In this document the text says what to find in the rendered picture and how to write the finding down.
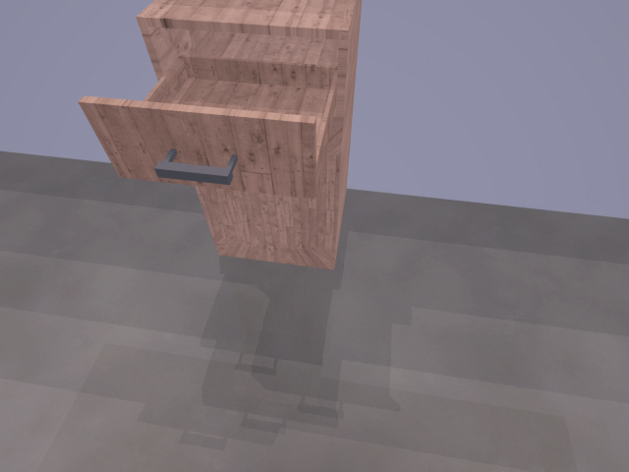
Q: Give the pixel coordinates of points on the cabinet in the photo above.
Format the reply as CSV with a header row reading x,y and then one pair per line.
x,y
256,226

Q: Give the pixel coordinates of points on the drawer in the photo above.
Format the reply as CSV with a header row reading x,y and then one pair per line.
x,y
275,116

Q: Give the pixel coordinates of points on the handle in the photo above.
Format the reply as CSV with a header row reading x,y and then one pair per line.
x,y
191,172

